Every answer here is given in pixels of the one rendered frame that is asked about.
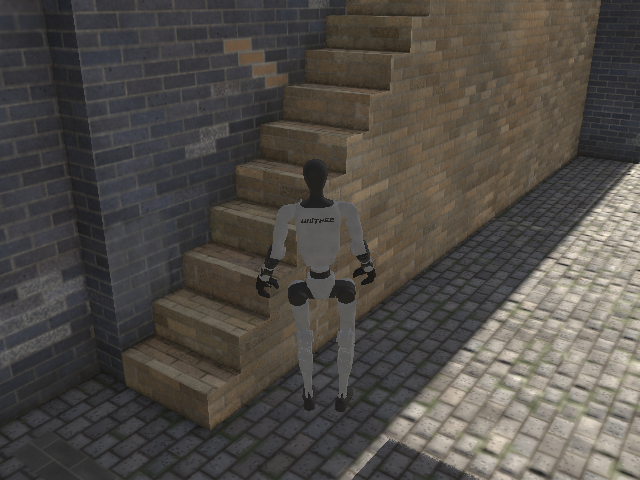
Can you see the robot left shin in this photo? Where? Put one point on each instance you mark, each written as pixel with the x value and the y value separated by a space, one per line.
pixel 305 358

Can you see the left robot upper arm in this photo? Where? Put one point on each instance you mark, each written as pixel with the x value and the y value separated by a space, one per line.
pixel 285 214

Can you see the left robot hand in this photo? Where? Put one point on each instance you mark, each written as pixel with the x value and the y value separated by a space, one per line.
pixel 261 284

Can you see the right robot upper arm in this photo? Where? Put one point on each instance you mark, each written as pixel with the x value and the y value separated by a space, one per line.
pixel 349 211

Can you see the right robot hand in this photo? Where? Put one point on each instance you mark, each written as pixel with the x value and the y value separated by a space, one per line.
pixel 369 279

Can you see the robot right forearm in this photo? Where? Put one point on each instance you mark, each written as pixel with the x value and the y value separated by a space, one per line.
pixel 365 260

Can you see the robot left forearm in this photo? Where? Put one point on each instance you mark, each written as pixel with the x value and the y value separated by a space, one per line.
pixel 269 266

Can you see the robot left thigh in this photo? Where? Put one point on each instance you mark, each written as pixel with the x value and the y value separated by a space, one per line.
pixel 299 301

